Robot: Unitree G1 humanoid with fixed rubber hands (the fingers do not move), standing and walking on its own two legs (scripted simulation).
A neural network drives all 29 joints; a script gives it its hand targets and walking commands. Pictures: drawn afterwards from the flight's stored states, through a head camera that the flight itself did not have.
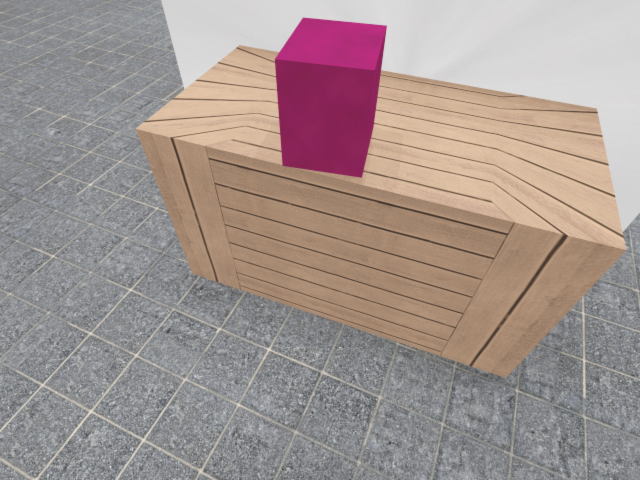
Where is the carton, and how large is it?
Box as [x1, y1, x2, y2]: [275, 18, 386, 177]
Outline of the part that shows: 302,18 275,58 282,164 287,166 361,177 373,126 386,26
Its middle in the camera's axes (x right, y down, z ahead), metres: +0.03 -0.33 +0.91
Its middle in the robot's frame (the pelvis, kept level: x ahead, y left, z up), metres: +0.91 -0.04 +0.01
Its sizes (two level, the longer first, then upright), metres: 0.228 0.196 0.259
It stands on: a pedestal, 0.66 m high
